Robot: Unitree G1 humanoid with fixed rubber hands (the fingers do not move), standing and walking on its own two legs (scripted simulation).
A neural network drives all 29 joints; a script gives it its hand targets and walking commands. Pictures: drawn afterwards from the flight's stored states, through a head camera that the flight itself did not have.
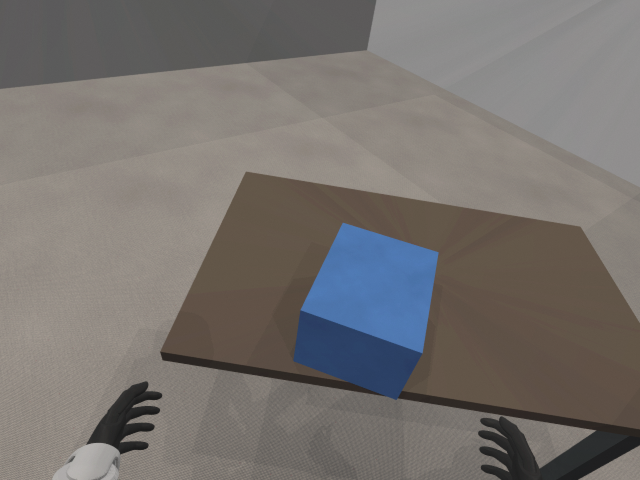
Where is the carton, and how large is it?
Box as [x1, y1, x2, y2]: [293, 223, 438, 399]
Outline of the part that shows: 342,223 300,310 293,360 396,399 422,353 438,252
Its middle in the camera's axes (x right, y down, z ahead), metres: +0.08 +0.11 +0.68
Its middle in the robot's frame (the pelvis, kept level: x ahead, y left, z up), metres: +0.45 -0.08 -0.05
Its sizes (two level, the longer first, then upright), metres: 0.223 0.182 0.142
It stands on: a table, 0.64 m high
